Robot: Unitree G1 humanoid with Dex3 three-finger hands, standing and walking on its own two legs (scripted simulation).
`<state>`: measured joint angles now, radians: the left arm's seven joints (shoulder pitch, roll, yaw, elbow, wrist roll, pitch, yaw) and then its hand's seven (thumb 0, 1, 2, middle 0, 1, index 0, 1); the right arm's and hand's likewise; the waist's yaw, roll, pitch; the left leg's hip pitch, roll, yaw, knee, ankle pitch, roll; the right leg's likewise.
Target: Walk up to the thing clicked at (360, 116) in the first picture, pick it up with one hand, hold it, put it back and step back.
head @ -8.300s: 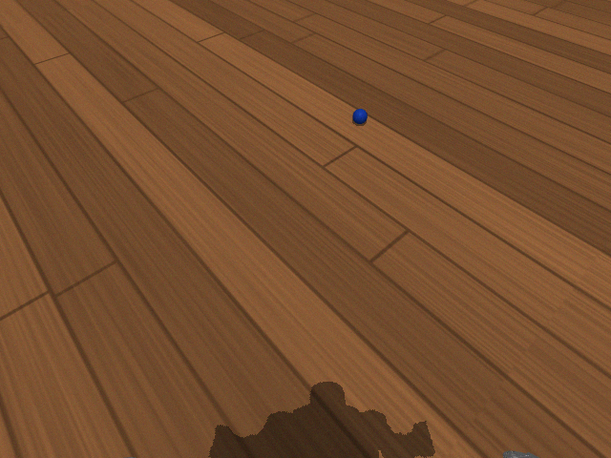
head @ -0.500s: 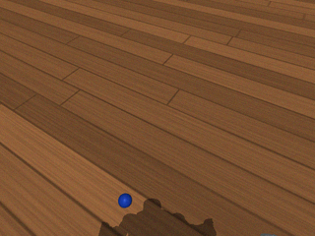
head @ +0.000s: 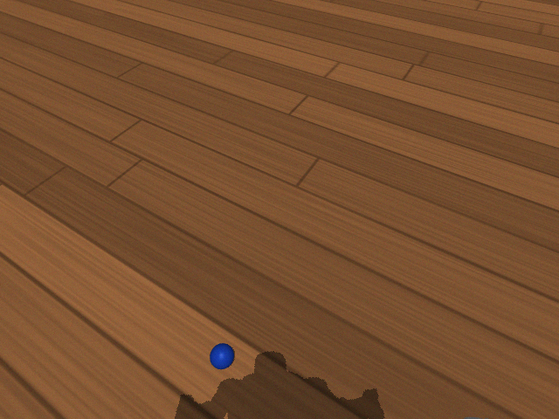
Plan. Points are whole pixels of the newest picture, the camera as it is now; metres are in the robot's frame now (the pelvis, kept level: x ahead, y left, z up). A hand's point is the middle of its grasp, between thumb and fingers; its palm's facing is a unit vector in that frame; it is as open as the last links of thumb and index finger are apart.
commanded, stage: stand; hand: left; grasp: from above
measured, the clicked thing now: (222, 356) +0.39 +0.22 -0.74
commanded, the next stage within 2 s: rise first in 0.82 s
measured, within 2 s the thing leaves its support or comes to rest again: neither
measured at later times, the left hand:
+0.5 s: hand out of the picture +0.07 +0.25 -0.16, palm faces -0.04 -0.94 -0.34, open 7.4 cm
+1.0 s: hand out of the picture +0.09 +0.25 -0.16, palm faces +0.02 -0.94 -0.34, open 7.5 cm
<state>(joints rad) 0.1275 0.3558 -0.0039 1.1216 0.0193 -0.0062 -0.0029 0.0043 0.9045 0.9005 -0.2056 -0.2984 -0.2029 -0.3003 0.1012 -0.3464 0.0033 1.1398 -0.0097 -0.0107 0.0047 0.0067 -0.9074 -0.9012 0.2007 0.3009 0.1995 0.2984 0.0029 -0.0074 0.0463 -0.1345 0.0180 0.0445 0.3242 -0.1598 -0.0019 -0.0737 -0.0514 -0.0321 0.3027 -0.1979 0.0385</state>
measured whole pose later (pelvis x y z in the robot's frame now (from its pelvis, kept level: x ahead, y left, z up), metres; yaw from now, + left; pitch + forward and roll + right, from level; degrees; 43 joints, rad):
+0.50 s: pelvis +0.00 +0.00 +0.00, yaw +0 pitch -1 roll +0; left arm 0.13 0.35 -0.01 1.12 0.02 -0.01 0.00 0.00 0.90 0.90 -0.21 -0.30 -0.20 -0.30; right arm 0.10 -0.35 0.00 1.14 -0.01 -0.01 0.00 0.01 -0.91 -0.90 0.20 0.30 0.20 0.30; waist 0.00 -0.01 0.05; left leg -0.14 0.02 0.04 0.32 -0.16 0.00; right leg -0.07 -0.05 -0.04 0.30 -0.20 0.04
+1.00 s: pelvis +0.00 +0.00 +0.00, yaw +0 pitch +0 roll +0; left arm 0.11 0.34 0.02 1.06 -0.01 -0.03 0.02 0.01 0.86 0.92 -0.20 -0.34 -0.19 -0.34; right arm 0.15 -0.34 0.01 1.00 0.03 -0.03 -0.02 0.01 -0.91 -0.90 0.20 0.30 0.20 0.30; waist 0.00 -0.01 0.05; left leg -0.20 0.02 0.04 0.38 -0.18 0.00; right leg -0.14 -0.05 -0.04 0.37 -0.23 0.04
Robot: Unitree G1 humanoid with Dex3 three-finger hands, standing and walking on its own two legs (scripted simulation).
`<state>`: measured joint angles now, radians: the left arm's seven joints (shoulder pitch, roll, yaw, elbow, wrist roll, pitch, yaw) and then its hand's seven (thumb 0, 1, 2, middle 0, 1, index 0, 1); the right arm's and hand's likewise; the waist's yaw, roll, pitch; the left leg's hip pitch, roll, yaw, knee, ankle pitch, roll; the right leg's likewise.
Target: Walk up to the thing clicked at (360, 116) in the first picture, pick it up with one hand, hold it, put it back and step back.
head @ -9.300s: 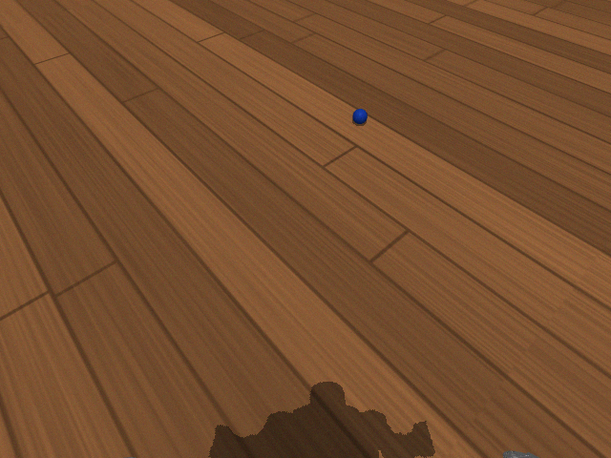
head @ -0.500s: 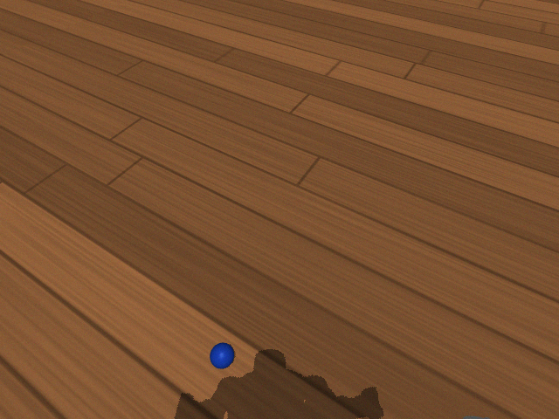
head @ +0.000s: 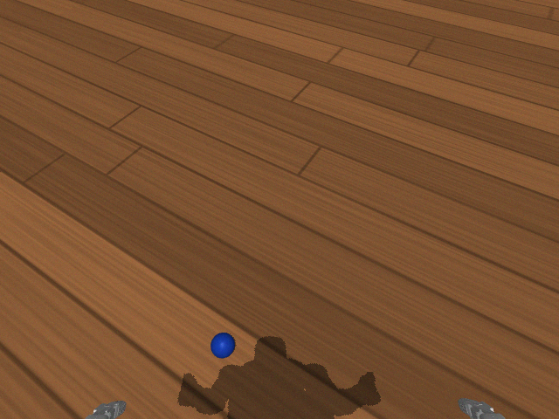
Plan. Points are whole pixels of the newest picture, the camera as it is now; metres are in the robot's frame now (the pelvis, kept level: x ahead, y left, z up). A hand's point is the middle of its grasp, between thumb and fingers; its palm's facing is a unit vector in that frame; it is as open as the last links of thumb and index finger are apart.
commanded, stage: rise first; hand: left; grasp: from above
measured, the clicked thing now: (222, 345) +0.40 +0.22 -0.74
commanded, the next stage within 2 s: none
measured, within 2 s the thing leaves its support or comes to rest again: neither
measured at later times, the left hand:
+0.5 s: hand out of the picture +0.14 +0.26 -0.22, palm faces -0.12 -0.90 -0.43, open 13.6 cm
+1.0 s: hand (153, 417) +0.15 +0.28 -0.32, palm faces -0.36 -0.73 -0.59, open 14.1 cm
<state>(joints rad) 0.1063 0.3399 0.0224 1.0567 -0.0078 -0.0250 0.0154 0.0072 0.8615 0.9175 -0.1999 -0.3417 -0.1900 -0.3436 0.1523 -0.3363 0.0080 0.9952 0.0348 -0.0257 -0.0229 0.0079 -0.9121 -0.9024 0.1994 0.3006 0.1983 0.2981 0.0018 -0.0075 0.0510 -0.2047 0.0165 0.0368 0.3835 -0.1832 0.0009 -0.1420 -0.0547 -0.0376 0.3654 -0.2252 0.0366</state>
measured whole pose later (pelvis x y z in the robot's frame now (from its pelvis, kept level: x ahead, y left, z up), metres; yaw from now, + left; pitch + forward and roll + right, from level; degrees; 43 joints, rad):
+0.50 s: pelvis -0.02 +0.00 -0.07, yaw -1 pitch +15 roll -1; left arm 0.11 0.34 0.18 0.73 0.21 0.09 -0.02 0.00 -0.42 1.04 -0.07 -1.04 -0.06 -1.06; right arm 0.22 -0.25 -0.04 0.63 0.01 -0.09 -0.02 0.01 -0.88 -0.90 0.20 0.30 0.20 0.30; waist -0.03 -0.01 -0.07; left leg -0.83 0.06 0.02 1.01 -0.44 -0.01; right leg -0.77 -0.03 -0.02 0.99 -0.49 0.03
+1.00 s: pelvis -0.04 -0.01 -0.18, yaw -1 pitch +27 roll -2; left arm 0.08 0.42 0.15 0.59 0.45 0.02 -0.01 0.00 -0.54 1.01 -0.08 -1.07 -0.07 -1.08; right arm 0.11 -0.26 -0.04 0.57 -0.01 -0.19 0.01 0.01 -0.88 -0.90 0.20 0.30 0.20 0.30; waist -0.01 -0.01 -0.17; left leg -1.39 0.06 -0.02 1.50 -0.60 -0.01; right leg -1.31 -0.04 -0.03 1.49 -0.66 0.02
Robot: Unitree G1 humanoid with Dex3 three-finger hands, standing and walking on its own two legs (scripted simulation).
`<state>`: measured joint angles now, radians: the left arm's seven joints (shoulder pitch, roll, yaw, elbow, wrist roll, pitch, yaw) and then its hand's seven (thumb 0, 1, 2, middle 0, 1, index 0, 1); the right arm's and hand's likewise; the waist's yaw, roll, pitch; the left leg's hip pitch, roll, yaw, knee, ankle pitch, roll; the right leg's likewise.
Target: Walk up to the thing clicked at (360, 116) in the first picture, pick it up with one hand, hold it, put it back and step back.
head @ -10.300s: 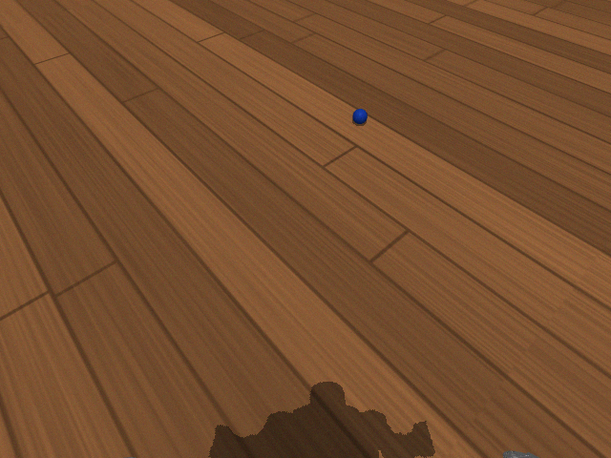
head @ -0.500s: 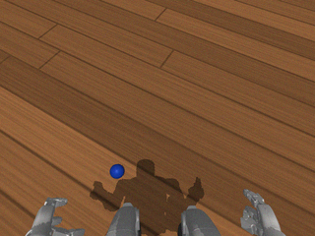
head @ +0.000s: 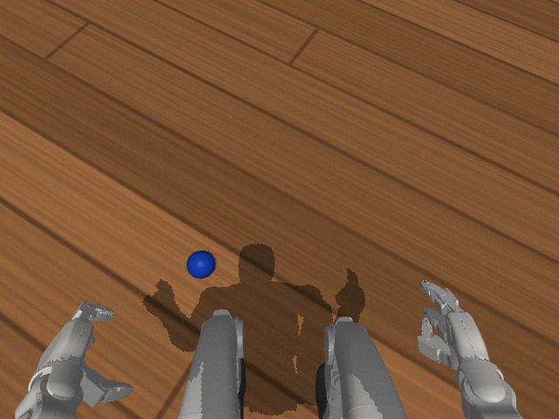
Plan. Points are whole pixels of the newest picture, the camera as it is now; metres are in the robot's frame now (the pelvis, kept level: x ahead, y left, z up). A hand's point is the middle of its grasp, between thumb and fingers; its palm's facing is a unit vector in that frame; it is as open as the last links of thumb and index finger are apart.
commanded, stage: rise first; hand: left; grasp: from above
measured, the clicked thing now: (201, 264) +0.43 +0.23 -0.56
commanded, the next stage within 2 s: approach in 1.72 s
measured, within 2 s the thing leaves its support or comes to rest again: neither
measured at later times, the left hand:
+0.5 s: hand (142, 297) +0.30 +0.31 -0.32, palm faces -0.47 -0.27 -0.84, open 14.2 cm
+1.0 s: hand (156, 278) +0.36 +0.31 -0.39, palm faces -0.45 -0.06 -0.89, open 14.1 cm
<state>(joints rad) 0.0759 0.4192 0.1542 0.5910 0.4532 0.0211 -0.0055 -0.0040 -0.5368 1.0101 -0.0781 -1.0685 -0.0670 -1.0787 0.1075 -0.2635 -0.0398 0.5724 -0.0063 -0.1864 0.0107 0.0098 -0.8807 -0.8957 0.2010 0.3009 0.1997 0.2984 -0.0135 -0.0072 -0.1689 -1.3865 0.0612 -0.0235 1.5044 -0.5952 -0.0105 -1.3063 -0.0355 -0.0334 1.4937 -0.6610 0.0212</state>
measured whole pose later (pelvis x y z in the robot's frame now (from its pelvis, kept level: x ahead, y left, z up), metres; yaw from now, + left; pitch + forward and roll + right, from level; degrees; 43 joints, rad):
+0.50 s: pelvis -0.06 +0.00 -0.18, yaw -4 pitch +34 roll -5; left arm -0.50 0.61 0.16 0.97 0.91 -0.21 0.15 0.00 -0.56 1.05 -0.08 -1.04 -0.06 -1.06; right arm 0.10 -0.27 -0.05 0.73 -0.04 -0.09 0.06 0.01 -0.90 -0.90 0.20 0.30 0.20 0.30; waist -0.04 0.01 -0.12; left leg -2.07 0.08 -0.09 2.09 -0.61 -0.01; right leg -1.98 0.00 -0.04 2.08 -0.69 0.02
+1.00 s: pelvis -0.07 +0.00 -0.24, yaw -6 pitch +32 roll -7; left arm -0.74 0.72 0.15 1.23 1.20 -0.28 0.32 0.00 -0.53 1.01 -0.08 -1.02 -0.08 -1.02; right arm 0.09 -0.26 -0.02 0.77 -0.11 -0.03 0.10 0.01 -0.91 -0.91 0.20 0.30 0.20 0.30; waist -0.11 -0.03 -0.08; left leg -2.26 0.07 -0.13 2.29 -0.61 0.00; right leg -2.14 0.01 -0.06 2.26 -0.69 0.03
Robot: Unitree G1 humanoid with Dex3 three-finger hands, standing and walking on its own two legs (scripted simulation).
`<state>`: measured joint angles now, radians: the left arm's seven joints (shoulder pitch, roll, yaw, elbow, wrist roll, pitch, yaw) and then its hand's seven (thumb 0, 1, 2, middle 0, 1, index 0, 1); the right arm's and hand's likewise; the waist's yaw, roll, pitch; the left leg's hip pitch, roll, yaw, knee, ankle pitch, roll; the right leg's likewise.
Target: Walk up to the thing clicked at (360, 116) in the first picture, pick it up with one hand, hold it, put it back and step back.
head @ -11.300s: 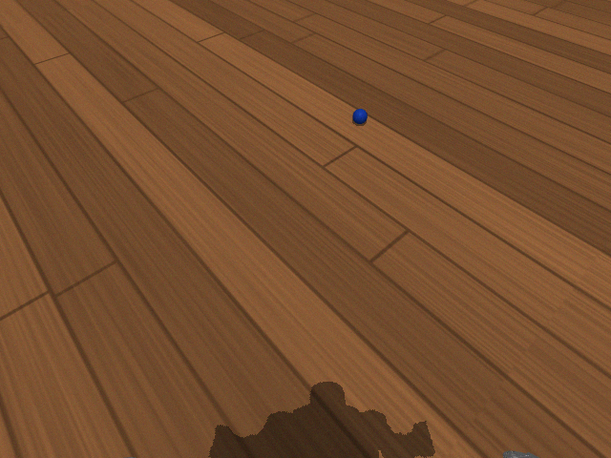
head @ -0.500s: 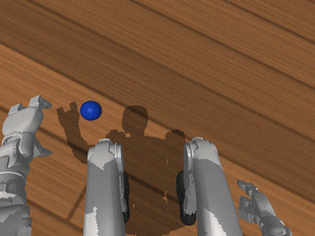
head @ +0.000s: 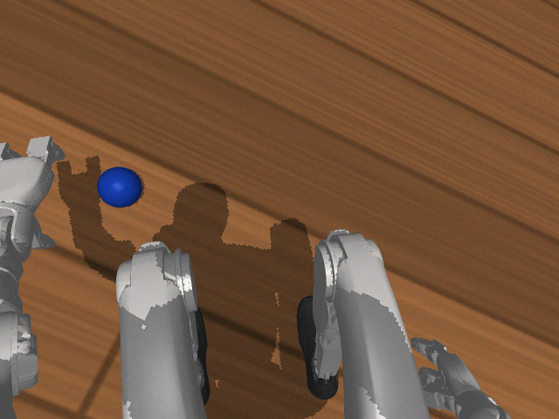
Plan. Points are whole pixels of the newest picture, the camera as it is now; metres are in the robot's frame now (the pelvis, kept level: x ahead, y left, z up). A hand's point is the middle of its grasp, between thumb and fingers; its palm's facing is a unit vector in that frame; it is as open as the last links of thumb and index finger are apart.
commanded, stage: rise first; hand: left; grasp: from above
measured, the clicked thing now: (120, 187) +0.47 +0.28 -0.32
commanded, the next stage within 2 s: approach in 0.72 s
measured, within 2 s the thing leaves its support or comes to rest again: neither
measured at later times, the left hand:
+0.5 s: hand (52, 197) +0.41 +0.34 -0.18, palm faces -0.43 -0.08 -0.90, open 14.0 cm
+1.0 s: hand (69, 192) +0.43 +0.33 -0.20, palm faces -0.45 -0.05 -0.89, open 14.0 cm
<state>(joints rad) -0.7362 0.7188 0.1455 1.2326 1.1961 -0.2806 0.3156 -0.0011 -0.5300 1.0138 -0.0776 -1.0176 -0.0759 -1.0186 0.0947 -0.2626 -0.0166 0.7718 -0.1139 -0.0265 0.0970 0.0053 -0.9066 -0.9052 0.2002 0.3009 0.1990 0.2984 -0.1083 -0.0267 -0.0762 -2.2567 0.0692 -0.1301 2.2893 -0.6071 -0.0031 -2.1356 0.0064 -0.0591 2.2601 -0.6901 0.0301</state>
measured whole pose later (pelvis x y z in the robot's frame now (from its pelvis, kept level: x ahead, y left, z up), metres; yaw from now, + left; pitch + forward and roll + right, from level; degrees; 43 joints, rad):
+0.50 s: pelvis +0.01 +0.00 -0.02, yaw -1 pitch +33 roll -7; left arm -0.79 0.75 0.18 1.31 1.26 -0.30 0.40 0.00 -0.52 0.99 -0.07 -1.05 -0.09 -1.03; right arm 0.07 -0.26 -0.01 0.79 -0.15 -0.02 0.11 0.00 -0.91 -0.91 0.20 0.30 0.20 0.30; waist -0.13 -0.04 -0.05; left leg -2.31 0.08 -0.15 2.37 -0.64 -0.01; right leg -2.20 0.02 -0.06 2.33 -0.72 0.03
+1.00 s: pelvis +0.01 +0.00 -0.03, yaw -1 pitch +33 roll -7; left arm -0.84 0.75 0.11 1.37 1.27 -0.29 0.42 0.00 -0.50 0.97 -0.07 -1.06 -0.09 -1.04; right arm 0.07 -0.26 0.02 0.80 -0.16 -0.04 0.12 0.00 -0.91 -0.90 0.20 0.30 0.20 0.30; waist -0.16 -0.05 -0.04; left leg -2.34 0.07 -0.15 2.40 -0.64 -0.01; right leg -2.22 0.02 -0.07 2.36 -0.72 0.03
